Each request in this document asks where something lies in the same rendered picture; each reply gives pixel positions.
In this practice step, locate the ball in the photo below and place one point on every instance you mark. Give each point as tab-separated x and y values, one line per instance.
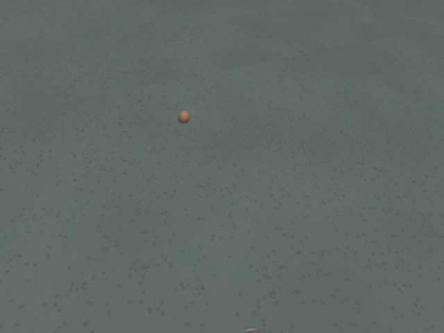
184	116

